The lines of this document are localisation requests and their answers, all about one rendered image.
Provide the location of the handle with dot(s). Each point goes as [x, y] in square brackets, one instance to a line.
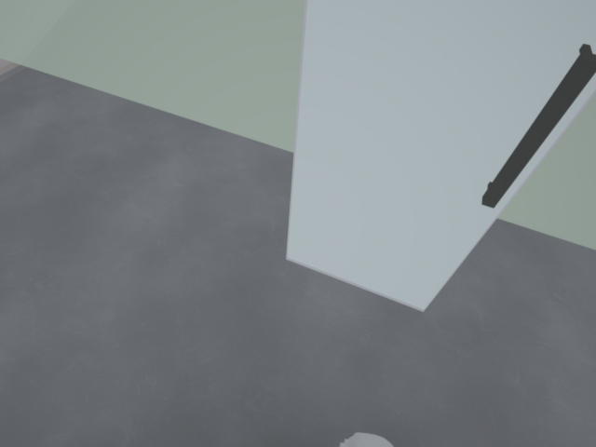
[565, 94]

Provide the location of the fridge door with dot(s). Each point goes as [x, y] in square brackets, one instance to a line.
[408, 109]

